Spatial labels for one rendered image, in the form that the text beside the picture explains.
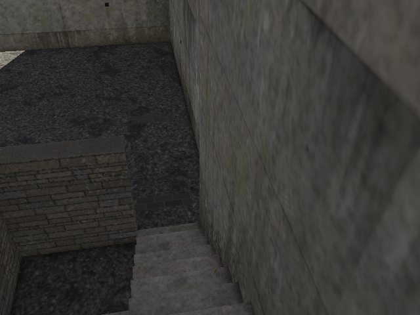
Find stairs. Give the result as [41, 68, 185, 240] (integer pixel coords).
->
[129, 222, 255, 315]

